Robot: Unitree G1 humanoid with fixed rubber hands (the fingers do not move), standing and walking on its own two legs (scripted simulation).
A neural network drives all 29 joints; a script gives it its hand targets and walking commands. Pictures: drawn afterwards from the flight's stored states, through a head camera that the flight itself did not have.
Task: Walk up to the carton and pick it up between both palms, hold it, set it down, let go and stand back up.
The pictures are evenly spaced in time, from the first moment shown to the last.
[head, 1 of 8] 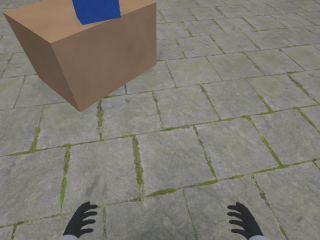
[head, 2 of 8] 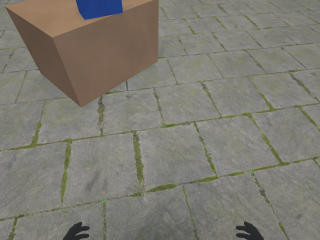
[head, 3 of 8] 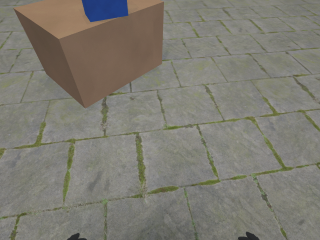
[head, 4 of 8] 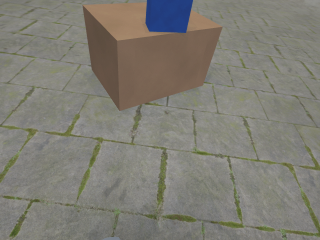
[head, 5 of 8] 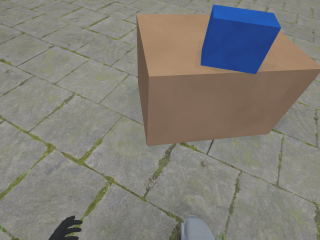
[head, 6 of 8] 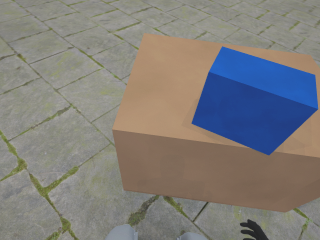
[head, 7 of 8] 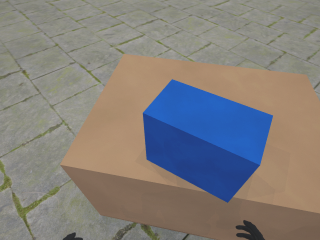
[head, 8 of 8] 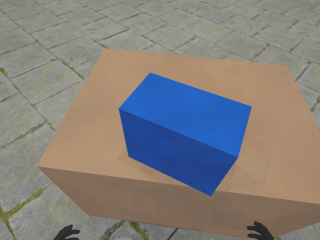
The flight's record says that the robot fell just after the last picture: no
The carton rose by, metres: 0.00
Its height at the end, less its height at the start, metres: +0.00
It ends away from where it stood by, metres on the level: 0.00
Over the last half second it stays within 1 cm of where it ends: yes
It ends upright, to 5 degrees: yes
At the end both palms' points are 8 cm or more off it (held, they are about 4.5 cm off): yes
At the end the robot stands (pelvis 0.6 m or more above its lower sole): yes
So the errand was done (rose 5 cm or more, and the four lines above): no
